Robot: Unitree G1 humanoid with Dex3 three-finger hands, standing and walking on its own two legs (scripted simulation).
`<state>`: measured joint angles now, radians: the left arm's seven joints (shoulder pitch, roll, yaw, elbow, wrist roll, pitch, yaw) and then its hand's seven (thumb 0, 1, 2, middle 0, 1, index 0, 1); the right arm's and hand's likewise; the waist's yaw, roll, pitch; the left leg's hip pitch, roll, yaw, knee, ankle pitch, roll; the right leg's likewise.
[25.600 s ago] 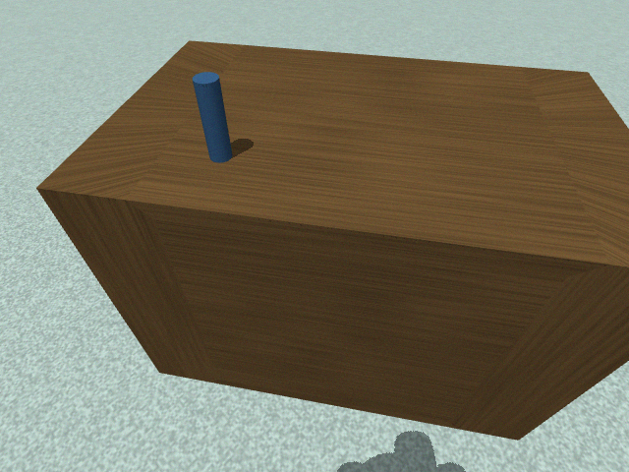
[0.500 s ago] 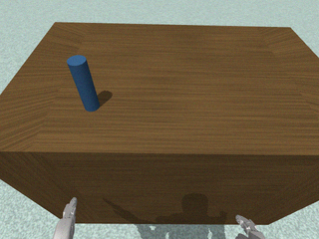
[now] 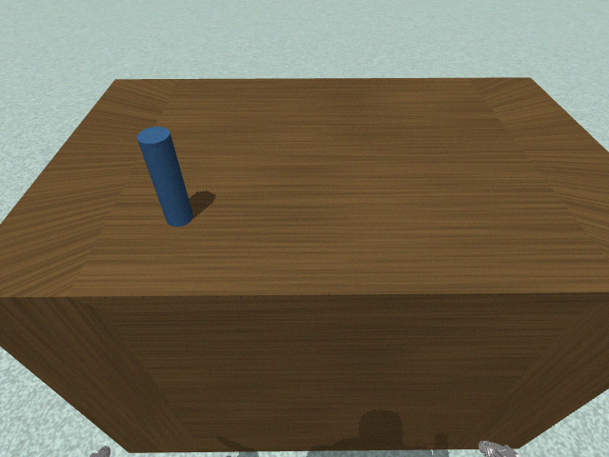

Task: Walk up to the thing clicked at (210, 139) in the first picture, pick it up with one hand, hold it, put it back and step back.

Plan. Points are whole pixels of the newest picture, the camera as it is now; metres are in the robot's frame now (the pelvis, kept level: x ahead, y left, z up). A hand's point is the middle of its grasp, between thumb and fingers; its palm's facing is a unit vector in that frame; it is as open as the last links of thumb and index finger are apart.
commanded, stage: home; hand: left
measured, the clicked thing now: (168, 180) +0.50 +0.22 +0.12
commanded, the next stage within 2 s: stand in 1.52 s
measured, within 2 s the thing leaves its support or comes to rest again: neither
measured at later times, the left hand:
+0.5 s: hand out of the picture +0.02 +0.26 -0.14, palm faces -0.05 -0.93 -0.36, open 17.6 cm
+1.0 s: hand out of the picture +0.05 +0.26 -0.14, palm faces -0.03 -0.93 -0.36, open 17.6 cm
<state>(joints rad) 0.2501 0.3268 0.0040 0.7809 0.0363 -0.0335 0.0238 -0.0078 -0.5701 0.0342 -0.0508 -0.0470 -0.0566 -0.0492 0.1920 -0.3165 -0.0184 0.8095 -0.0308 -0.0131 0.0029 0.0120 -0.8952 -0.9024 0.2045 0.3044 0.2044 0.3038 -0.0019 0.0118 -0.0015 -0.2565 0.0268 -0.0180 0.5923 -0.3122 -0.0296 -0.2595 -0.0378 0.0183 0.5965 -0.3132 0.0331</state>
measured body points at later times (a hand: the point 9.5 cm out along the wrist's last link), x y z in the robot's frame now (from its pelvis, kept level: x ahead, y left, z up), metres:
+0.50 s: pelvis -0.03 +0.00 +0.01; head -0.04 -0.01 +0.46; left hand +0.02 +0.31 -0.12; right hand +0.02 -0.30 -0.12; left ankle +0.00 +0.14 -0.73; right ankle +0.00 -0.14 -0.73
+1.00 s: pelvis -0.01 +0.00 +0.02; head -0.01 -0.01 +0.47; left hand +0.05 +0.31 -0.11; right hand +0.06 -0.30 -0.12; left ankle +0.00 +0.14 -0.73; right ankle +0.00 -0.14 -0.73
